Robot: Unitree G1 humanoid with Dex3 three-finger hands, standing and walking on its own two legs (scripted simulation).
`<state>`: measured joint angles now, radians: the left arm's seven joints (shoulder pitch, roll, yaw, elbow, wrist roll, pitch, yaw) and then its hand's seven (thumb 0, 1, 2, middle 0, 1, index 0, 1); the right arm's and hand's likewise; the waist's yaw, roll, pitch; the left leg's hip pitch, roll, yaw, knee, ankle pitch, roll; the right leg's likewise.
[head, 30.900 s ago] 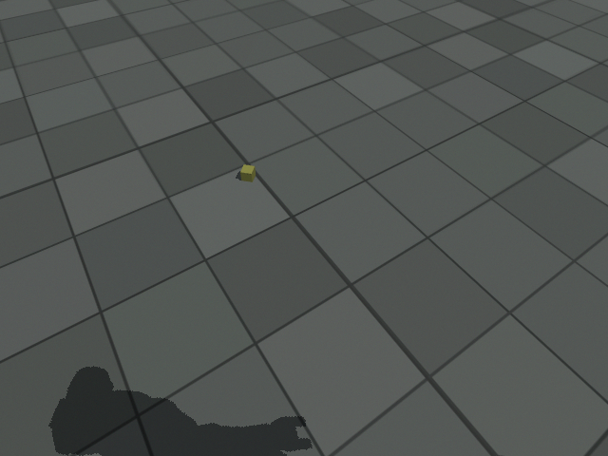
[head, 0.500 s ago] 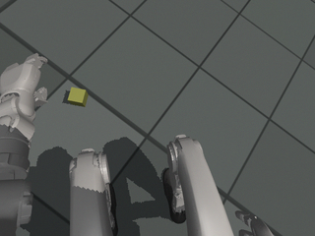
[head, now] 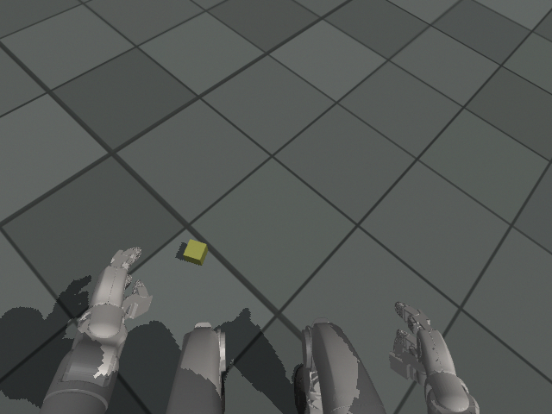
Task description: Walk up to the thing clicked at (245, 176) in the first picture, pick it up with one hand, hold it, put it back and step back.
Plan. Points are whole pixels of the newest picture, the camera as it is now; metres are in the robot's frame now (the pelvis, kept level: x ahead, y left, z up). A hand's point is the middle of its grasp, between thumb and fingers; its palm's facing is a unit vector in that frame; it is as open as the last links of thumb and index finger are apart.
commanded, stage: home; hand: left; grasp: from above
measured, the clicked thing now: (196, 252) +0.54 +0.18 -0.57
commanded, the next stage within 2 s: none
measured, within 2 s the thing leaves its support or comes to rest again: neither
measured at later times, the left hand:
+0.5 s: hand (99, 335) +0.22 +0.19 +0.07, palm faces +0.10 -0.97 -0.21, open 7.4 cm
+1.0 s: hand (100, 336) +0.22 +0.19 +0.07, palm faces +0.08 -0.98 -0.20, open 7.4 cm
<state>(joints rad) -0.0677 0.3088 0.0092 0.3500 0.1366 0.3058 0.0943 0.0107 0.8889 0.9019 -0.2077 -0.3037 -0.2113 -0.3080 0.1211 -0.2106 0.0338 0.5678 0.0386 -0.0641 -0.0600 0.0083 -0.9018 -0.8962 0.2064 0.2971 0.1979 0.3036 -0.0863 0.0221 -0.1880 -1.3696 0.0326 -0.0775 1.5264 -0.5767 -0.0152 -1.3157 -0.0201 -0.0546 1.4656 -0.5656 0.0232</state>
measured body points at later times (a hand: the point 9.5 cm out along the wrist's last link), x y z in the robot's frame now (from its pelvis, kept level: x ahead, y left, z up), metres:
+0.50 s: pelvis +0.06 +0.00 +0.11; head +0.08 +0.01 +0.56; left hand +0.21 +0.24 +0.08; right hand +0.22 -0.24 +0.05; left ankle +0.07 +0.12 -0.57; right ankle +0.06 -0.14 -0.57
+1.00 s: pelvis +0.06 +0.00 +0.12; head +0.08 +0.01 +0.57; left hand +0.21 +0.24 +0.08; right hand +0.23 -0.23 +0.05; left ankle +0.07 +0.12 -0.57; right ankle +0.06 -0.14 -0.57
